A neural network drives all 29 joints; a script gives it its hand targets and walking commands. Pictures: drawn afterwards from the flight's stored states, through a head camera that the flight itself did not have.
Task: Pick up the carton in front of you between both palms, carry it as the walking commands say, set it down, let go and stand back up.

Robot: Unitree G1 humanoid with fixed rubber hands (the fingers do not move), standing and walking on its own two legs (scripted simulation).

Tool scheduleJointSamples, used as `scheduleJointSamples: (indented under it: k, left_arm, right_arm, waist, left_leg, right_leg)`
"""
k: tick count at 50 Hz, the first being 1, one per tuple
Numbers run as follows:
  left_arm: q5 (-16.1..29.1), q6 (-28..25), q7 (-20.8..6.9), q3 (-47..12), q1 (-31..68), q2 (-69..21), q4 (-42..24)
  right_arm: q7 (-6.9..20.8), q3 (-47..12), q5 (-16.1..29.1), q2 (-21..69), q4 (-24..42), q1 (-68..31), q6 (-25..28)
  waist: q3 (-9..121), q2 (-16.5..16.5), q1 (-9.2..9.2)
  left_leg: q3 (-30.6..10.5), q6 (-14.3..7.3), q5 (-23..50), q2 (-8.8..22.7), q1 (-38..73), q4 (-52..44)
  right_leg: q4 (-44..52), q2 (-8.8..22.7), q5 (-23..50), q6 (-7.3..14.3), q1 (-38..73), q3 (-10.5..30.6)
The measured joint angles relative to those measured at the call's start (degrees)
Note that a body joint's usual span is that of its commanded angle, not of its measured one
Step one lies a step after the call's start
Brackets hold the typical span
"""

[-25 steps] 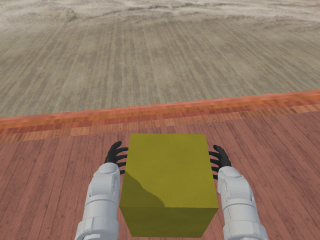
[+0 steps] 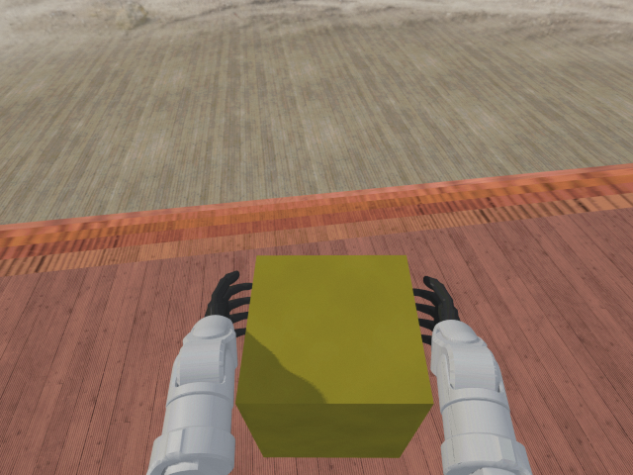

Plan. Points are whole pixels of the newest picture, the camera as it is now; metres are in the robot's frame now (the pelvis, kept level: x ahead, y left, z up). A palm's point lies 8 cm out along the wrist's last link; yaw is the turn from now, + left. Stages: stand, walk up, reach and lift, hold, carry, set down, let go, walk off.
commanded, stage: reach and lift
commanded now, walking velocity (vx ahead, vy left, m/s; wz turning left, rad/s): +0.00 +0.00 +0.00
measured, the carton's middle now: (331, 361) +0.30 +0.00 -0.05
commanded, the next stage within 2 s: hold in 0.40 s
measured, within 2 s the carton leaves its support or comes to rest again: neither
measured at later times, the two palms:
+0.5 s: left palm (214, 322) +0.30 +0.15 +0.05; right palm (445, 325) +0.30 -0.15 +0.05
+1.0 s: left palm (200, 301) +0.31 +0.17 +0.08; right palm (435, 297) +0.32 -0.13 +0.08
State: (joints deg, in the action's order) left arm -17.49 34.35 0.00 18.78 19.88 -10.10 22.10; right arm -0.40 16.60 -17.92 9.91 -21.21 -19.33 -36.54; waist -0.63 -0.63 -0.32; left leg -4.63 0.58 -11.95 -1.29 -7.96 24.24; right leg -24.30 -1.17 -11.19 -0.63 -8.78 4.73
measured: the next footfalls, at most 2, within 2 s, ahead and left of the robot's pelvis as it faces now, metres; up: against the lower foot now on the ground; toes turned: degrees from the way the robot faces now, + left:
right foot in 1.26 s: +0.20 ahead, -0.10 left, +0.00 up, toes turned -8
left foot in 1.56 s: +0.41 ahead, +0.14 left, +0.00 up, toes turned +14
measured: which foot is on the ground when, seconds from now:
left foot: down 0.00-1.00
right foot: down 0.00-1.00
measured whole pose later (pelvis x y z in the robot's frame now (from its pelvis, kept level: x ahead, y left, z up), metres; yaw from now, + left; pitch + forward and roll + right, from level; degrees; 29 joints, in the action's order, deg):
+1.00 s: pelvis +0.03 +0.01 -0.01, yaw +3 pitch +0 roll +0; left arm -12.5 50.3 2.4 10.6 15.6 -8.9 3.9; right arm -2.3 10.5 -10.7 8.1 -4.1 -14.2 -50.4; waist 8.9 2.1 -0.4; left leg 0.5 0.3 -19.6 0.0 -15.1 31.6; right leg -30.4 0.8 -16.7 -0.5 -14.3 2.3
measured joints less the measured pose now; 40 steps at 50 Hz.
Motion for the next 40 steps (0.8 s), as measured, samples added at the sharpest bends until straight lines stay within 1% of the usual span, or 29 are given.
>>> scheduleJointSamples:
  k: [5,6,9,13,18,20,28,33,36,38,40]
  left_arm:
    - [0.50,1.12,0.17,-2.01,-1.20,0.39,-0.78]
    - [0.67,1.44,0.17,-2.29,-1.47,0.47,-1.25]
    - [-0.42,1.93,-0.23,-1.48,-0.50,0.18,-0.72]
    - [-0.28,2.30,-0.51,-1.92,-0.85,0.28,-2.17]
    - [1.09,3.27,-0.19,-3.41,-2.51,0.76,-3.62]
    - [0.80,3.70,-0.25,-4.27,-3.18,0.96,-4.33]
    - [2.31,7.47,0.84,-6.48,-5.17,1.46,-8.47]
    - [0.65,8.43,-0.07,-4.56,-3.05,0.94,-6.44]
    - [0.52,8.40,-0.01,-4.15,-2.63,0.82,-6.53]
    - [0.13,8.10,-0.26,-3.05,-1.67,0.55,-5.07]
    - [0.15,8.49,-0.20,-3.24,-1.93,0.64,-5.28]
  right_arm:
    - [-0.27,-1.88,0.84,-0.68,1.90,2.21,-1.23]
    - [-0.30,-2.26,0.91,-0.75,2.28,2.46,-1.50]
    - [-0.34,-1.57,0.93,-0.58,1.77,1.82,-1.88]
    - [-0.48,-2.23,1.15,-0.58,3.55,1.87,-2.84]
    - [-0.50,-3.50,1.46,-0.90,4.74,3.13,-3.80]
    - [-0.34,-3.72,1.57,-0.97,5.00,3.40,-4.08]
    - [-0.43,-5.40,2.79,-1.33,7.46,4.88,-6.57]
    - [-0.19,-4.44,1.58,-1.00,5.97,3.37,-7.67]
    - [0.05,-3.99,1.14,-0.81,5.62,2.66,-7.48]
    - [0.10,-3.15,0.71,-0.62,4.73,1.95,-7.50]
    - [-0.02,-3.36,0.95,-0.67,4.69,2.08,-7.83]
  waist:
    - [0.50,-0.27,0.27]
    - [0.62,-0.36,0.02]
    - [0.55,-0.51,0.30]
    - [0.47,-0.58,0.67]
    - [1.07,-0.01,0.60]
    - [1.15,0.07,0.70]
    - [0.78,0.04,0.49]
    - [0.41,0.03,0.81]
    - [0.38,0.24,0.57]
    - [0.34,0.23,0.41]
    - [2.39,0.32,0.10]
  left_leg:
    - [-0.04,-0.05,0.37,0.08,1.57,-1.81]
    - [-0.16,-0.07,0.42,0.06,1.62,-1.94]
    - [0.03,-0.10,0.27,0.04,1.81,-1.88]
    - [0.02,-0.15,0.12,0.06,2.16,-2.00]
    - [-0.50,-0.14,0.85,0.03,3.46,-3.76]
    - [-0.42,-0.12,0.97,0.12,3.86,-4.11]
    - [0.02,-0.12,1.27,0.23,5.84,-4.96]
    - [0.31,-0.18,0.99,0.25,5.98,-4.04]
    - [0.22,-0.11,0.68,0.26,5.53,-3.09]
    - [0.15,-0.03,0.63,0.30,5.55,-2.83]
    - [0.09,0.05,-1.11,0.32,2.78,-0.50]
  right_leg:
    - [1.70,0.05,0.31,0.05,1.51,-0.01]
    - [1.89,0.09,0.35,0.07,1.64,-0.12]
    - [1.61,0.09,0.14,0.05,1.66,0.05]
    - [1.78,0.09,0.02,0.04,2.03,0.06]
    - [3.71,0.27,0.64,0.06,3.59,-0.41]
    - [4.29,0.21,0.90,0.07,4.06,-0.31]
    - [5.10,0.16,1.36,0.06,5.86,0.15]
    - [4.03,0.04,1.14,0.04,5.83,0.42]
    - [3.17,-0.04,0.85,0.11,5.45,0.33]
    - [3.13,-0.09,0.88,0.12,5.59,0.27]
    - [0.90,-0.10,-0.98,0.05,2.93,-0.18]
